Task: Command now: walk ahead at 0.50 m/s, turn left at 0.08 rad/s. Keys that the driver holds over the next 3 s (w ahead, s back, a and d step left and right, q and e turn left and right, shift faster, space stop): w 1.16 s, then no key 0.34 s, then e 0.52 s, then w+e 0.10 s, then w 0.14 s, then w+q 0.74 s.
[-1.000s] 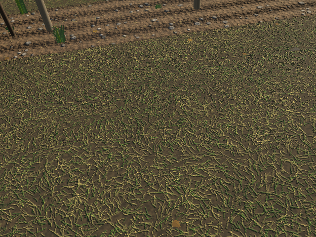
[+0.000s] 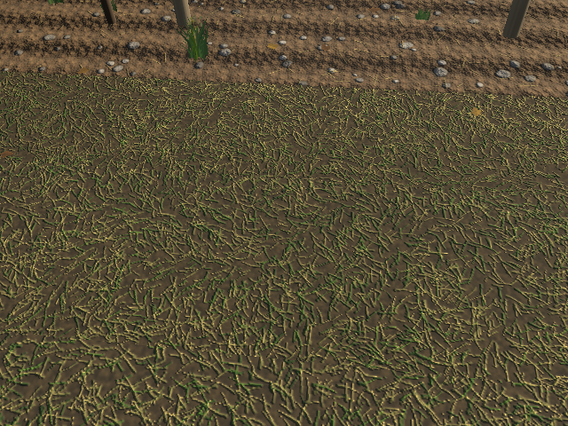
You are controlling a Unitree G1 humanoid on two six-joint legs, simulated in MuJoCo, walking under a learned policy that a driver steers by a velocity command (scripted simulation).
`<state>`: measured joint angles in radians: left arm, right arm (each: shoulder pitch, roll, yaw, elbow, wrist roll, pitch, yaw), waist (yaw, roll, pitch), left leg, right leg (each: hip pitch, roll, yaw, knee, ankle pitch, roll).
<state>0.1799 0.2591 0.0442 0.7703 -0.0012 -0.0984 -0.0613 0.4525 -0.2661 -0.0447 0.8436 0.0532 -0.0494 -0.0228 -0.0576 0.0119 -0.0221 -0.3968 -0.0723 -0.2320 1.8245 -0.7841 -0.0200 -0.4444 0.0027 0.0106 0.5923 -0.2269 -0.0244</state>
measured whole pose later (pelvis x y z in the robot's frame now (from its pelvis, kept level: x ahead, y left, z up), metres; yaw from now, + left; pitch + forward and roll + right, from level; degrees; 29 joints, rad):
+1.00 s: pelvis +0.52 -0.09 -0.01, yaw -1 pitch +2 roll +0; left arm 0.31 0.25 0.06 0.82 -0.02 -0.10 -0.06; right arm 0.29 -0.27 -0.06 0.79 0.04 -0.07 0.01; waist 0.01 0.02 -0.06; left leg -0.51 -0.02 -0.07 1.27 -0.44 0.09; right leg -0.34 0.01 -0.04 0.70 -0.37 -0.05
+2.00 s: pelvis +0.84 -0.09 -0.15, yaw -14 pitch +3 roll +2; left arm 0.17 0.28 0.08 0.65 0.01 0.03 0.00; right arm 0.11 -0.30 -0.10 0.76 -0.01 0.04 -0.02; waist 0.00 0.03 0.02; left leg -0.51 -0.01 0.01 1.06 -0.51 -0.05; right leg -0.34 0.03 0.04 0.57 -0.29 -0.05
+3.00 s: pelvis +1.18 -0.18 -0.15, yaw -2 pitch +1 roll -2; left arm 0.24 0.23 0.06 0.67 0.00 -0.10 -0.03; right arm 0.31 -0.32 -0.09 0.76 0.03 0.02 -0.01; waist 0.00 0.04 0.01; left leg -0.51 0.03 -0.08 1.17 -0.34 0.03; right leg -0.23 0.03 -0.05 0.42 -0.21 -0.03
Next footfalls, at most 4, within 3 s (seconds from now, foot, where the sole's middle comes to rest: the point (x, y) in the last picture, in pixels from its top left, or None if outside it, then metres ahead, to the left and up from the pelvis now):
0.42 left None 0.41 0.06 -0.76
0.86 right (378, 395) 0.54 -0.19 -0.76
1.38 left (275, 300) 0.90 0.03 -0.92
1.90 right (351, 308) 0.86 -0.19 -0.92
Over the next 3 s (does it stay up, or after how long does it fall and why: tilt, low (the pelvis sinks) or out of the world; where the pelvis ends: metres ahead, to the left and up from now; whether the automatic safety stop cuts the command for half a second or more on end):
stays up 1.18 -0.18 -0.15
